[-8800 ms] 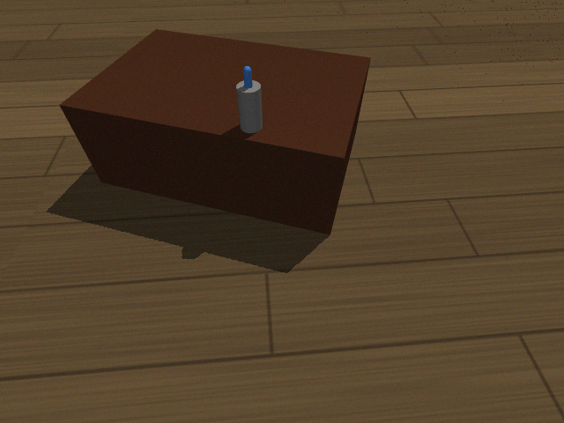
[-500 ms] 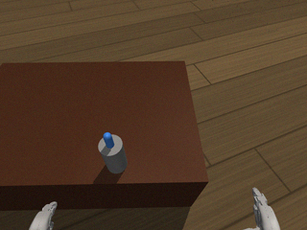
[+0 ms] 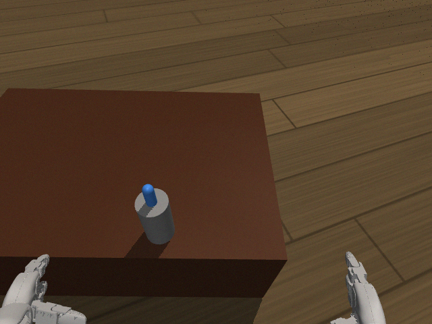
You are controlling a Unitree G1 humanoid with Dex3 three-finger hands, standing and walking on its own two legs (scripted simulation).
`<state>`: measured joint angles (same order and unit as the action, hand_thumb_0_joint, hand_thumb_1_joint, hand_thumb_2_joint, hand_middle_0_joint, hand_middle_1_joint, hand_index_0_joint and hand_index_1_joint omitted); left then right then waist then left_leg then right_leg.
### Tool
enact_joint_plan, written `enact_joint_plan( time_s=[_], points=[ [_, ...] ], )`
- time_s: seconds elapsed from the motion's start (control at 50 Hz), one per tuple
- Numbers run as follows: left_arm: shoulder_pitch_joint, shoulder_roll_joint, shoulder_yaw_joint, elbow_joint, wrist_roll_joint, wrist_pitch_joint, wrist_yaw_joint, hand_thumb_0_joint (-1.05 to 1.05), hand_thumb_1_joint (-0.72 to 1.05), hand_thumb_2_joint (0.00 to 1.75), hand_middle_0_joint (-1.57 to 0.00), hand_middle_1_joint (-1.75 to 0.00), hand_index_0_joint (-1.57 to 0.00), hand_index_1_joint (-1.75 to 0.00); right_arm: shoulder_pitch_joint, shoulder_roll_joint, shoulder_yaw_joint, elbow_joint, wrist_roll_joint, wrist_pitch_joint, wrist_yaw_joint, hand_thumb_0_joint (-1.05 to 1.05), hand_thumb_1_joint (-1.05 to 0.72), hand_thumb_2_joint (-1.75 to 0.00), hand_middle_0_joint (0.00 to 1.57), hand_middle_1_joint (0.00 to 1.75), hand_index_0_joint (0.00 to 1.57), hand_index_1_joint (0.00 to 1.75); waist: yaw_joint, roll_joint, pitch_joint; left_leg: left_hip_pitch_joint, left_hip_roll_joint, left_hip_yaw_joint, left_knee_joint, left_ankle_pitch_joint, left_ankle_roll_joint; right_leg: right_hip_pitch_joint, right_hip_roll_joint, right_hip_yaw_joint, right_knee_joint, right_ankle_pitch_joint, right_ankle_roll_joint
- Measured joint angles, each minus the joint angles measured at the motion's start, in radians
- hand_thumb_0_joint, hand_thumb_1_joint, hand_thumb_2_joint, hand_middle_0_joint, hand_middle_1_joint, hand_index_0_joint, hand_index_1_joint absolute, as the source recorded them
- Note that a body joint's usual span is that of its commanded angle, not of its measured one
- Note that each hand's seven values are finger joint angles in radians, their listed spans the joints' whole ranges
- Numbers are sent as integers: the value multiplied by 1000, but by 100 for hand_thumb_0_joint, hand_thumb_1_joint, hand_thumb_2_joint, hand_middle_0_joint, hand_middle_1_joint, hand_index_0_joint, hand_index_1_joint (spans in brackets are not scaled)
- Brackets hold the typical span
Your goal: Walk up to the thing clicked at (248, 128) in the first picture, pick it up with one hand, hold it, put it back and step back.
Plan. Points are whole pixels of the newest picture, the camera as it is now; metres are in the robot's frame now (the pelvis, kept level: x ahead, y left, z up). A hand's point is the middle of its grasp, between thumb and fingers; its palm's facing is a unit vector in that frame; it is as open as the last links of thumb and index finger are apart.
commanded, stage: go down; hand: left
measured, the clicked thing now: (154, 211) +0.43 +0.17 -0.18
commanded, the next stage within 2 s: approach in 1.46 s
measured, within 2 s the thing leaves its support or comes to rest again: neither
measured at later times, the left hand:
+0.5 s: hand (45, 227) +0.30 +0.33 +0.00, palm faces +0.12 -0.98 -0.16, open 17.5 cm
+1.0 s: hand (36, 199) +0.34 +0.34 +0.03, palm faces +0.12 -0.99 -0.10, open 17.6 cm
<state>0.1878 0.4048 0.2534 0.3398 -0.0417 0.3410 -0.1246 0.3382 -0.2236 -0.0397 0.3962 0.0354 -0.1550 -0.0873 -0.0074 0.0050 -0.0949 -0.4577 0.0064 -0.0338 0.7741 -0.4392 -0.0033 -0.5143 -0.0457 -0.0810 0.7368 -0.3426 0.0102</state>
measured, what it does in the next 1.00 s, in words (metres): stands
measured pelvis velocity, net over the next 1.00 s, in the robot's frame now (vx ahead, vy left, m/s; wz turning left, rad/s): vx -0.02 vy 0.01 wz -0.03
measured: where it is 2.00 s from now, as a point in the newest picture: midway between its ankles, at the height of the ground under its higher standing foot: outside the picture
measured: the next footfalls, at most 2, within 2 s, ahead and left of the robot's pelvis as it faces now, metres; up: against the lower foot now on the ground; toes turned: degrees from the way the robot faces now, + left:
none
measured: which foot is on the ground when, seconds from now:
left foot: down 0.00-1.00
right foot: down 0.00-1.00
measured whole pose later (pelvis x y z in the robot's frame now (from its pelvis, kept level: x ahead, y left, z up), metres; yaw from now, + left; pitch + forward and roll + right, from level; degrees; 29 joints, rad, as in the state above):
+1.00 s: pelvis -0.02 +0.01 +0.00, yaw -2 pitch +12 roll -1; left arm -0.44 0.71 0.49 1.06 -0.11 -0.10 -0.48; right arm 0.29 -0.26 0.01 0.49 0.03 -0.18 -0.09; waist -0.07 -0.02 -0.10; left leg -0.59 0.01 -0.01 0.79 -0.41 0.01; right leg -0.64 -0.03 -0.05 0.72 -0.28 0.02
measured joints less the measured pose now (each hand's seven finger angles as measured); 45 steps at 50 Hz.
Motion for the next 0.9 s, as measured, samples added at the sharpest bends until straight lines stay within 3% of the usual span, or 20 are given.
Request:
enact_joint_plan(
  time_s=[0.14,0.32,0.44,0.58,0.9],
  points=[
    [-177,90,67,147,-26,-61,-97,-1,-53,7,-7,-4,-7,-5,1,-7,15,30,0,-21,-2,0,54,-4,6,5,6,5,-20,2,-7,-13,3,3,13,2,0,-12,4,3,5,9,-2],
    [-361,158,114,396,-50,-168,-215,-1,-56,4,-7,-3,-7,-3,-6,-28,12,78,3,-27,12,-1,54,-4,6,5,6,5,-35,4,-4,-38,7,33,11,15,7,-47,9,33,1,34,3],
    [-445,190,148,510,-46,-268,-245,-1,-56,4,-6,-3,-8,-4,-26,-39,0,102,4,-32,15,-1,55,-4,6,5,6,5,-32,-12,11,-62,8,38,12,25,8,-72,11,38,-2,47,3],
    [-519,232,180,599,-50,-348,-277,-2,-54,5,-6,-4,-7,-4,-45,-41,21,122,-3,-34,6,-1,55,-4,6,5,6,5,-38,-24,10,-78,8,30,7,34,5,-82,11,30,-12,56,0],
    [-620,305,220,721,-71,-436,-347,-2,-58,3,-6,-4,-8,-3,-55,-38,54,96,-7,-26,-6,-1,54,-5,6,5,6,6,-61,-28,2,-120,5,28,12,34,10,-119,9,29,-16,60,4]
  ],
)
